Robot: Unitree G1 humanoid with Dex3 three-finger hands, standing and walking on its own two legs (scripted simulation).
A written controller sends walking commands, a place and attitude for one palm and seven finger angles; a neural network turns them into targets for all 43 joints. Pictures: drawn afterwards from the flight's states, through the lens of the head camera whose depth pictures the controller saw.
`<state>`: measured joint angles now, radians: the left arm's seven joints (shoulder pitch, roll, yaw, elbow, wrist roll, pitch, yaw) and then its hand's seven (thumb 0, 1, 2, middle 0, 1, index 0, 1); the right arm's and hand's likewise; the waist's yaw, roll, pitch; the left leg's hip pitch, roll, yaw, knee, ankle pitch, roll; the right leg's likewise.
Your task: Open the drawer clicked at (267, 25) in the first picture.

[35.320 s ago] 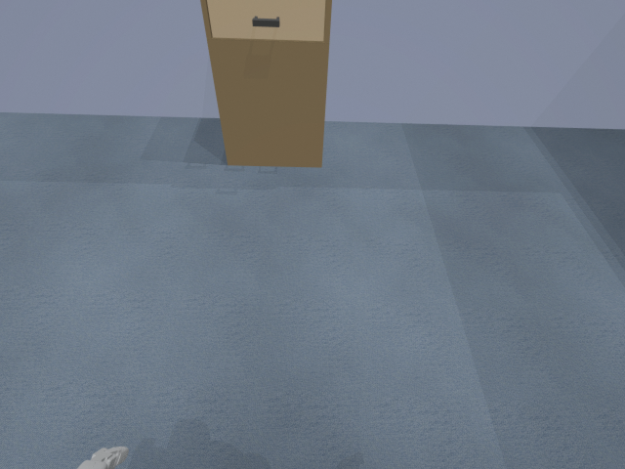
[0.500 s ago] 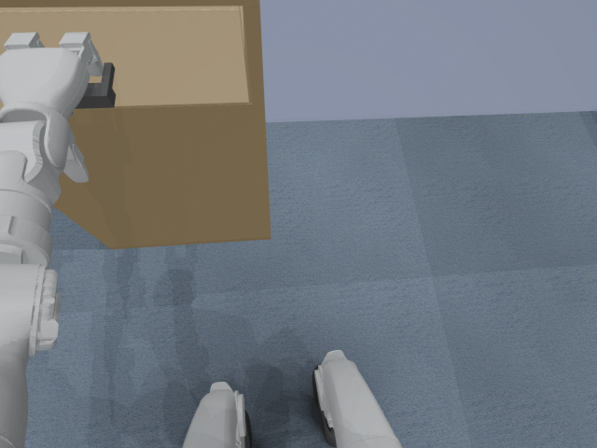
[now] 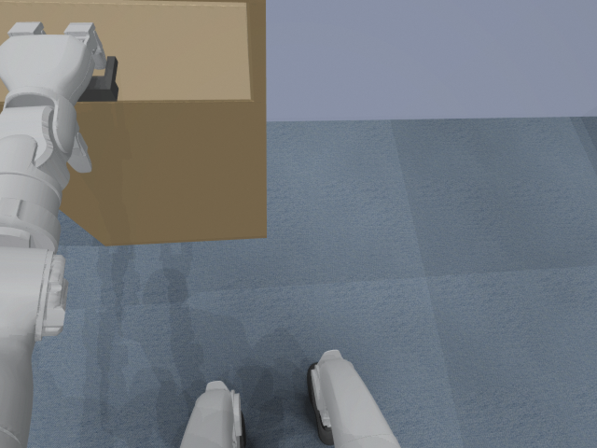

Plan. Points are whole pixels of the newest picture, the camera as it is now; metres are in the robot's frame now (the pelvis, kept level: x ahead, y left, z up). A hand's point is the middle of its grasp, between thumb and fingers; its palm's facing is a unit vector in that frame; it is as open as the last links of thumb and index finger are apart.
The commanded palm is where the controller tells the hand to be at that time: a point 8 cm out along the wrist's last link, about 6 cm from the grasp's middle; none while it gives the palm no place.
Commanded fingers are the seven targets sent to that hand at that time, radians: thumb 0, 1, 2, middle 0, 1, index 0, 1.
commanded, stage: lift the hand off the handle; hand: left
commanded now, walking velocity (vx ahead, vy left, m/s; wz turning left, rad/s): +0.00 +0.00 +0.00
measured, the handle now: (75, 76) +0.61 +0.22 +0.05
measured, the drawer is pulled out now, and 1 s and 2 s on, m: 0.00 0.00 0.00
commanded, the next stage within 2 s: draw the hand back to the body in 1.14 s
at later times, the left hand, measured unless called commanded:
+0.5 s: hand (43, 66) +0.57 +0.22 +0.11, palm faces -0.07 +0.00 -1.00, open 13.4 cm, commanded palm +0.55 +0.22 +0.17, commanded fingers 0.00 -0.50 0.30 -0.30 -1.20 -0.30 -1.20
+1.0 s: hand out of the picture +0.57 +0.23 +0.19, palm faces +0.00 +0.01 -1.00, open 13.7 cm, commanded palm +0.55 +0.23 +0.24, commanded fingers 0.00 -0.50 0.30 -0.30 -1.20 -0.30 -1.20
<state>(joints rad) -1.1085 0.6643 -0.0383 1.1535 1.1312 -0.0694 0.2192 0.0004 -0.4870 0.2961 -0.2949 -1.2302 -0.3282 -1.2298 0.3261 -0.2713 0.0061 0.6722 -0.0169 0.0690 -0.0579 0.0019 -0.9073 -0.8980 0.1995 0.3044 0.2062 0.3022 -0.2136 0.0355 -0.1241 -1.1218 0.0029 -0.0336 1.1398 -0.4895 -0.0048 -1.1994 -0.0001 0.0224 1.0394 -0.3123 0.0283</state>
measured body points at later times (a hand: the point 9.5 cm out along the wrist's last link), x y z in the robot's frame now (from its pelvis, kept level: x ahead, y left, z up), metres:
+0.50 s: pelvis +0.05 +0.01 +0.05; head +0.16 +0.01 +0.49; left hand +0.56 +0.22 +0.16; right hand +0.04 -0.27 -0.07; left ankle +0.02 +0.12 -0.64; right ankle +0.09 -0.14 -0.64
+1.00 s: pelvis +0.07 +0.00 +0.07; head +0.14 -0.01 +0.52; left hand +0.56 +0.22 +0.25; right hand +0.11 -0.27 -0.06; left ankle +0.02 +0.12 -0.64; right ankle +0.09 -0.14 -0.64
